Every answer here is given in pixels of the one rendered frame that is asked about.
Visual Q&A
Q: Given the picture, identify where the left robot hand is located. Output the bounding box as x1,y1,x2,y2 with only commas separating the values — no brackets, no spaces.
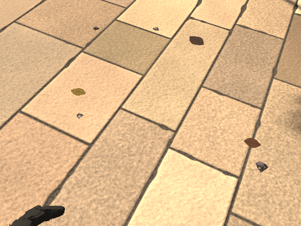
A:
9,205,65,226

